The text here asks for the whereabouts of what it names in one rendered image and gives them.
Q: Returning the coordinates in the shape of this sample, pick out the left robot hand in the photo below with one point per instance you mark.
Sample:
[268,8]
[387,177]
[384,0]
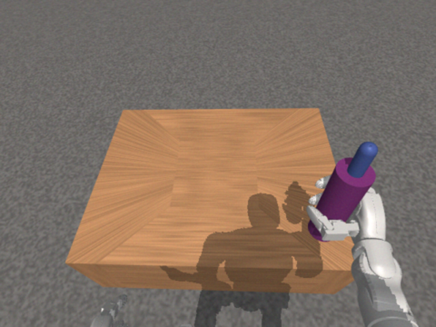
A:
[109,312]

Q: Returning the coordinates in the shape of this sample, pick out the bottle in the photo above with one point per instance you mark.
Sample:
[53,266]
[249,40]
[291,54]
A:
[351,179]

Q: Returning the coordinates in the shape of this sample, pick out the right robot hand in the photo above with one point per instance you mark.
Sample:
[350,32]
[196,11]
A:
[368,219]

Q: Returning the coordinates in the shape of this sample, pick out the right robot arm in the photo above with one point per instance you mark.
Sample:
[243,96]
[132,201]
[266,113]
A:
[378,276]

